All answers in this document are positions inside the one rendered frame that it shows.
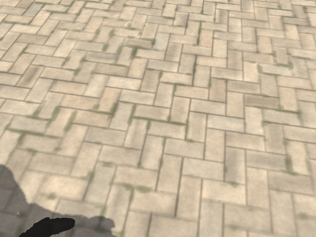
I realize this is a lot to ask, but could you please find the robot left hand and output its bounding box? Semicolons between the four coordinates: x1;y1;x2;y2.
19;217;75;237

